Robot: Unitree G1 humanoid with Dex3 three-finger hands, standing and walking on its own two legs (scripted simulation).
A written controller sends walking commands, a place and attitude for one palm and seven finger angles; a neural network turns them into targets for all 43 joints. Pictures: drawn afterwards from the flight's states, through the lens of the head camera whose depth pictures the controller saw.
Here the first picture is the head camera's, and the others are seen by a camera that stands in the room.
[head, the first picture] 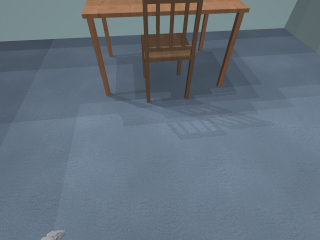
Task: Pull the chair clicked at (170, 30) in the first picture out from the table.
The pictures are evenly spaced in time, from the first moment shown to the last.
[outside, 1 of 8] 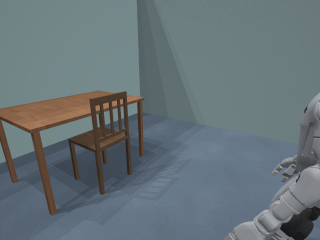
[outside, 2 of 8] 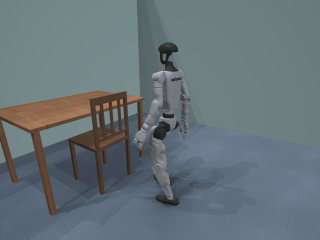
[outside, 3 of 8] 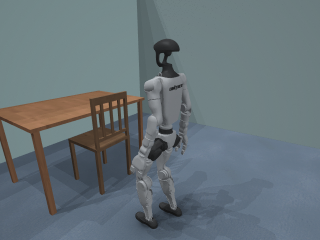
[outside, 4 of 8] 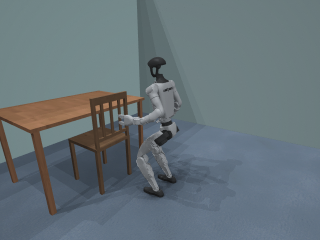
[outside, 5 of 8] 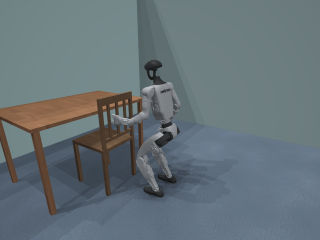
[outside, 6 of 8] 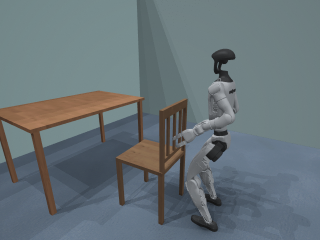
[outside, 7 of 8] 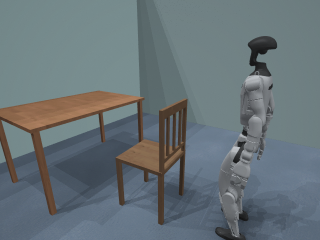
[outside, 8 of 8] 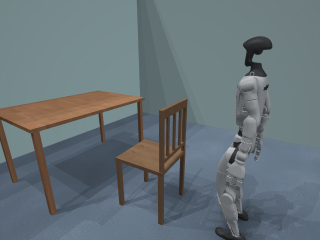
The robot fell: no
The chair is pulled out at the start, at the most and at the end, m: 0.00 0.62 0.62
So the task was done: yes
